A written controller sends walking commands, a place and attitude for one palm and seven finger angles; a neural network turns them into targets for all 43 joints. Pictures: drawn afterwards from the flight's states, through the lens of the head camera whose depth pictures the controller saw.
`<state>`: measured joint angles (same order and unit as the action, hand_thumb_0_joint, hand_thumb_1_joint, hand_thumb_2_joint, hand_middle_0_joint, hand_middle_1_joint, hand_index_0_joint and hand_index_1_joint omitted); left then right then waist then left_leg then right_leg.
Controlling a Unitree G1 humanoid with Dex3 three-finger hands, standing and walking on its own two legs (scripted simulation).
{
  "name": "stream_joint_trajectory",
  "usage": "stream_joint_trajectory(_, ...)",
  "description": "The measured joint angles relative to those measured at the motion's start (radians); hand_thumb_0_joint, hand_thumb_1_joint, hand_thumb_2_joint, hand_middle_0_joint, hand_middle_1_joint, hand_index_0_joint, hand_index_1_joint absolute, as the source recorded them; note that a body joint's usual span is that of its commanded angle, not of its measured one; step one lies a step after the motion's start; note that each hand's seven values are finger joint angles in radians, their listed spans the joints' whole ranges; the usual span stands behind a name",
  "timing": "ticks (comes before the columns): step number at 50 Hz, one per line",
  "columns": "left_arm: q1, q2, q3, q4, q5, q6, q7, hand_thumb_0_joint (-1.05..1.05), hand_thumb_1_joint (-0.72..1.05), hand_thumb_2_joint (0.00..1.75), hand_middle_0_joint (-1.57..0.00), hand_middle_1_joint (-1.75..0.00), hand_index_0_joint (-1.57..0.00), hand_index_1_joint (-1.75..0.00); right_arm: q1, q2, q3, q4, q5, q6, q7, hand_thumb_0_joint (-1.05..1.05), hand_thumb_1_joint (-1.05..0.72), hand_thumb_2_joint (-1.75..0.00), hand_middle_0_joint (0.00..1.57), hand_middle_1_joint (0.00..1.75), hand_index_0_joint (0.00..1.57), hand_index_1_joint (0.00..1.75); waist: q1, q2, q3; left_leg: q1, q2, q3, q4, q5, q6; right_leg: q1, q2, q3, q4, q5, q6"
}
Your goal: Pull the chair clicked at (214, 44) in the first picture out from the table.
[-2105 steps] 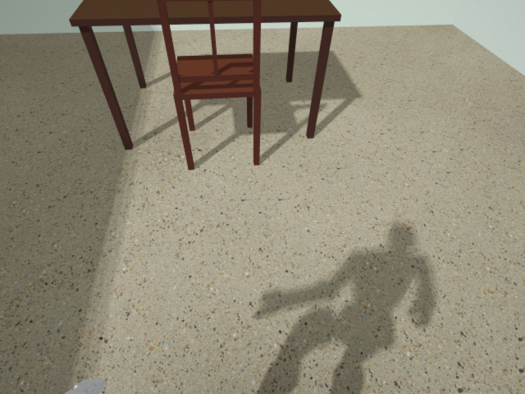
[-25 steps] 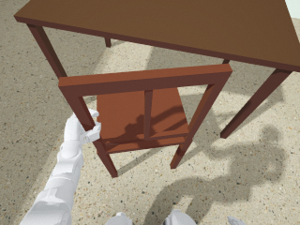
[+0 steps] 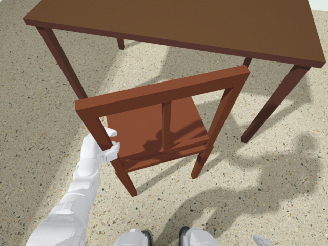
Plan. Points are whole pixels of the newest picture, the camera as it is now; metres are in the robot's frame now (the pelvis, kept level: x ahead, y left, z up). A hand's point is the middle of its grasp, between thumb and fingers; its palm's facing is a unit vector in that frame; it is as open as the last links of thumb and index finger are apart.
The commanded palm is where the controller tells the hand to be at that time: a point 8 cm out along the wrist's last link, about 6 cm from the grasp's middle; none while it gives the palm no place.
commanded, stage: step backward, pulling the chair out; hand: left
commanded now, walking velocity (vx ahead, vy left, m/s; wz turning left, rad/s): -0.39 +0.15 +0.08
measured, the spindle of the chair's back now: (166, 128) +0.43 +0.00 -0.06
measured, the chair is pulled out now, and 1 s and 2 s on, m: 0.21 0.33 0.59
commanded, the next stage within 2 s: stop walking, hand still on the chair in 1.60 s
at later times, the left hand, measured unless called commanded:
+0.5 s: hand (106, 175) +0.29 +0.16 -0.06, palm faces +0.08 -0.98 -0.20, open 6.1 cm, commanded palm +0.29 +0.20 -0.06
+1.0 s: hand (107, 199) +0.23 +0.15 -0.06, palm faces +0.08 -0.97 -0.21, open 6.0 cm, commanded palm +0.22 +0.19 -0.06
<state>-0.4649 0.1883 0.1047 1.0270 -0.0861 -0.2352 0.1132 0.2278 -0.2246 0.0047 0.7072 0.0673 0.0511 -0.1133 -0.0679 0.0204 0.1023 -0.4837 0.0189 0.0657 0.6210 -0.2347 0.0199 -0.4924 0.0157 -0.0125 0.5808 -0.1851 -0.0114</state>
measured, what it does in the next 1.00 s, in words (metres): walks backwards: right foot, then left foot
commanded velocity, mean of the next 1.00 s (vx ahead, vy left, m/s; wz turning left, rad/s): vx -0.38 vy -0.01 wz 0.06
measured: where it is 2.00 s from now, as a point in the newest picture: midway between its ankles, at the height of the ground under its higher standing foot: outside the picture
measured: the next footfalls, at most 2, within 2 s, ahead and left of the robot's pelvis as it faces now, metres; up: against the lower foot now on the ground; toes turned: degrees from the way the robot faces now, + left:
right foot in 0.42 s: +0.02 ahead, -0.15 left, +0.00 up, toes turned -2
left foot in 0.76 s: -0.05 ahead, +0.13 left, +0.00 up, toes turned +0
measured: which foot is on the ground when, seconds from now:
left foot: down 0.00-0.58, up 0.60-0.74, down 0.76-1.00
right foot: down 0.00-0.24, up 0.26-0.40, down 0.42-1.00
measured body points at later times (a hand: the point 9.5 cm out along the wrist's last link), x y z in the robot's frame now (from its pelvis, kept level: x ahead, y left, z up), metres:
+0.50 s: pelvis -0.07 +0.00 +0.00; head +0.01 +0.00 +0.44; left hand +0.28 +0.21 -0.05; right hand +0.05 -0.24 -0.13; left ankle +0.05 +0.10 -0.72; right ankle -0.02 -0.14 -0.72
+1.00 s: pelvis -0.14 -0.01 +0.00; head -0.05 -0.01 +0.44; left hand +0.22 +0.20 -0.05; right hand -0.04 -0.28 -0.13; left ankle -0.09 +0.13 -0.72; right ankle -0.07 -0.15 -0.72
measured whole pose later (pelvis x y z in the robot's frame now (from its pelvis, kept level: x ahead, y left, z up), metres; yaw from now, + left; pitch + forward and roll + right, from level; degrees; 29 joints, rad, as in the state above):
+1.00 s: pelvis -0.14 -0.01 +0.00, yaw -1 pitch +2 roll +0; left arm -0.50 0.24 0.07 0.99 -0.04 -0.18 0.11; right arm 0.18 -0.23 0.00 0.72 0.04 0.02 -0.10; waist -0.04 -0.01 0.16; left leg -0.44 0.04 -0.03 0.66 -0.26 -0.04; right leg -0.46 -0.03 -0.02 0.61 -0.19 0.03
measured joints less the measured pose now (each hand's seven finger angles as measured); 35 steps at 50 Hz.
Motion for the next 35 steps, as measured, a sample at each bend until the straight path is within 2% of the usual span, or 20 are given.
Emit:
stream_joint_trajectory(4, -0.015, -0.016, -0.01, 0.026, -0.002, -0.001, 0.011, 0.1, 0.6, 0.67, -0.3, -1.16, -0.5, -1.45, -0.019, -0.032, -0.01, 0.015, 0.008, -0.019, 0.0, 0.01, -0.9, -0.9, 0.21, 0.3, 0.2, 0.3, -0.01, 0.0, 0.013, 0.001, -0.018, -0.018, 0.001, -0.058, -0.019, 0.019, -0.014, -0.01, -0.037, 0.033, 0.003)
stream_joint_trajectory(6, -0.018, -0.027, -0.023, 0.029, 0.002, 0.004, 0.014, 0.1, 0.6, 0.67, -0.29, -1.15, -0.5, -1.45, -0.021, -0.053, -0.015, 0.023, 0.01, -0.03, -0.003, 0.01, -0.9, -0.9, 0.21, 0.3, 0.2, 0.3, -0.013, -0.001, 0.017, 0.008, -0.027, -0.018, -0.02, -0.047, -0.021, 0.029, -0.025, -0.013, -0.059, 0.051, 0.009)
stream_joint_trajectory(8, -0.017, -0.034, -0.042, 0.027, 0.011, 0.008, 0.015, 0.09, 0.6, 0.67, -0.28, -1.15, -0.5, -1.45, -0.018, -0.074, -0.018, 0.027, 0.01, -0.04, -0.01, 0.01, -0.9, -0.9, 0.21, 0.3, 0.2, 0.3, -0.013, 0.003, 0.016, 0.016, -0.025, -0.014, -0.055, 0.057, -0.004, 0.033, -0.028, -0.018, -0.066, 0.062, 0.016)
stream_joint_trajectory(10, -0.015, -0.028, -0.068, 0.019, 0.017, 0.013, 0.013, 0.08, 0.59, 0.67, -0.28, -1.16, -0.5, -1.45, -0.015, -0.08, -0.021, 0.028, 0.013, -0.045, -0.018, 0.01, -0.9, -0.9, 0.21, 0.3, 0.2, 0.3, -0.005, -0.009, 0.015, 0.017, -0.028, -0.005, -0.053, 0.09, 0.026, 0.027, -0.031, -0.013, -0.05, 0.062, 0.023)
stream_joint_trajectory(14, -0.003, -0.014, -0.096, 0.008, 0.015, 0.02, 0.01, 0.08, 0.59, 0.67, -0.28, -1.16, -0.5, -1.45, -0.011, -0.064, -0.011, 0.011, 0.007, -0.053, -0.025, 0.01, -0.9, -0.9, 0.2, 0.3, 0.2, 0.3, 0.014, -0.025, 0.011, 0.02, -0.022, 0.013, -0.057, 0.079, 0.04, -0.012, -0.028, 0.003, 0.064, -0.125, 0.006)
stream_joint_trajectory(17, 0.002, -0.014, -0.091, 0.005, 0.015, 0.023, 0.005, 0.08, 0.59, 0.68, -0.28, -1.16, -0.5, -1.45, -0.016, -0.039, 0.002, 0.013, -0.008, -0.065, -0.026, 0.01, -0.9, -0.9, 0.2, 0.3, 0.2, 0.3, 0.026, -0.012, 0.018, 0.019, -0.007, 0.006, -0.059, 0.091, 0.038, 0.005, -0.023, 0.012, 0.147, -0.196, -0.002)
stream_joint_trajectory(20, -0.001, 0.0, -0.083, 0.014, 0.025, 0.017, -0.004, 0.08, 0.57, 0.7, -0.29, -1.16, -0.5, -1.45, -0.023, 0.0, 0.019, 0.029, -0.02, -0.083, -0.021, 0.01, -0.9, -0.9, 0.2, 0.3, 0.2, 0.3, 0.05, -0.016, 0.016, 0.006, 0.01, 0.01, -0.04, 0.09, 0.027, 0.086, -0.032, 0.021, 0.077, -0.185, -0.005)
stream_joint_trajectory(22, -0.009, 0.018, -0.069, 0.019, 0.032, 0.01, -0.008, 0.07, 0.56, 0.71, -0.3, -1.17, -0.5, -1.45, -0.044, 0.022, 0.031, 0.038, -0.027, -0.093, -0.016, 0.01, -0.9, -0.9, 0.21, 0.3, 0.2, 0.3, 0.064, -0.014, 0.03, -0.001, 0.032, 0.018, -0.022, 0.087, 0.016, 0.105, -0.033, 0.011, 0.029, -0.084, 0.016)
stream_joint_trajectory(25, -0.025, 0.033, -0.043, 0.032, 0.033, 0.006, -0.01, 0.06, 0.54, 0.72, -0.31, -1.16, -0.5, -1.45, -0.066, 0.039, 0.035, 0.039, -0.034, -0.101, -0.01, 0.01, -0.9, -0.9, 0.21, 0.3, 0.2, 0.3, 0.055, 0.006, 0.055, -0.013, 0.053, 0.002, -0.012, 0.099, 0.0, 0.099, -0.016, -0.008, 0.029, -0.044, 0.033)
stream_joint_trajectory(28, -0.029, 0.035, -0.018, 0.036, 0.036, 0.005, -0.011, 0.06, 0.53, 0.73, -0.32, -1.16, -0.5, -1.45, -0.069, 0.035, 0.03, 0.036, -0.032, -0.098, -0.008, 0.01, -0.9, -0.9, 0.21, 0.3, 0.2, 0.3, 0.043, 0.022, 0.063, -0.037, 0.057, -0.016, 0.007, 0.092, -0.012, 0.077, -0.01, -0.024, 0.053, -0.053, 0.022)
stream_joint_trajectory(32, -0.006, 0.029, 0.0, 0.038, 0.032, -0.008, 0.006, 0.05, 0.53, 0.73, -0.33, -1.16, -0.5, -1.45, -0.063, -0.001, 0.015, 0.057, -0.026, -0.096, -0.009, 0.01, -0.9, -0.9, 0.21, 0.3, 0.2, 0.3, 0.027, 0.002, 0.057, -0.045, -0.003, -0.056, 0.127, -0.108, -0.045, 0.057, -0.039, -0.007, 0.066, -0.05, 0.016)
stream_joint_trajectory(35, 0.011, 0.005, 0.006, 0.025, 0.033, 0.008, 0.016, 0.06, 0.54, 0.71, -0.3, -1.16, -0.5, -1.45, -0.045, -0.044, 0.001, 0.078, -0.022, -0.093, -0.013, 0.01, -0.9, -0.9, 0.21, 0.3, 0.2, 0.3, 0.011, -0.012, 0.034, 0.013, -0.042, -0.088, 0.156, -0.173, -0.054, 0.049, -0.069, 0.0, 0.038, -0.028, 0.026)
